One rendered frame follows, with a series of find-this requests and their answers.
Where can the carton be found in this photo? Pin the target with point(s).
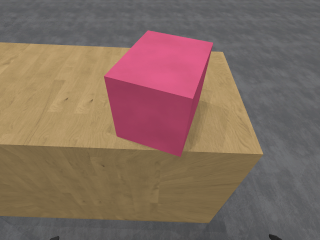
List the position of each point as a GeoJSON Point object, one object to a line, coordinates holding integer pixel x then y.
{"type": "Point", "coordinates": [155, 88]}

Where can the pedestal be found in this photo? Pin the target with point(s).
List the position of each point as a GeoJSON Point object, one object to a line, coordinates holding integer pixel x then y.
{"type": "Point", "coordinates": [60, 156]}

